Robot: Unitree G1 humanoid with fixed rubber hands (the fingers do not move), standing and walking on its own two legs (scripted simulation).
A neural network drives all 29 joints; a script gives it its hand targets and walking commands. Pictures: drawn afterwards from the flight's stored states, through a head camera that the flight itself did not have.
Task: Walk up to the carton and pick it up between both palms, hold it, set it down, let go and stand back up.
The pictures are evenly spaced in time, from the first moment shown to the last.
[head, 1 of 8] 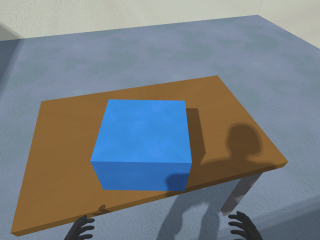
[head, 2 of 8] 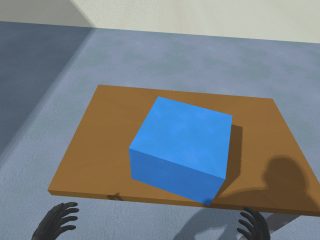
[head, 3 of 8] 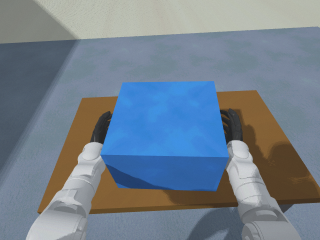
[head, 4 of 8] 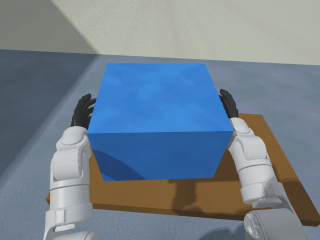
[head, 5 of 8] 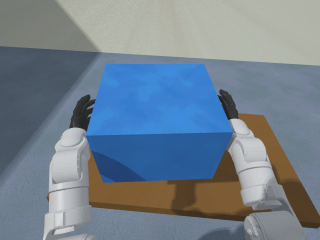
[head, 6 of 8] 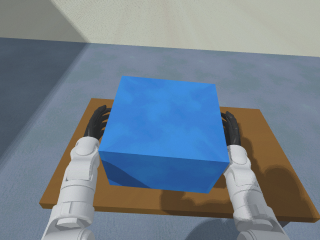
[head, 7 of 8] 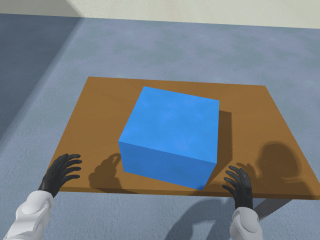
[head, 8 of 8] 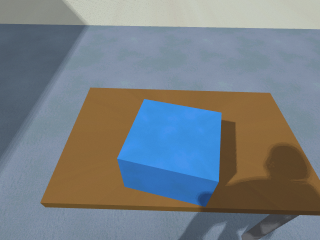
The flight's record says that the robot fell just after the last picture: no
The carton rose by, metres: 0.24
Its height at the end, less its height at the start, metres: +0.00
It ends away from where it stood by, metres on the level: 0.01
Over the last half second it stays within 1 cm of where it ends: yes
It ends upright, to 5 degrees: yes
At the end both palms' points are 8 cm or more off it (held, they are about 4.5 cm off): yes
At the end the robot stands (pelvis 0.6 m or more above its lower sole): yes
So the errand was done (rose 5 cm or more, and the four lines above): yes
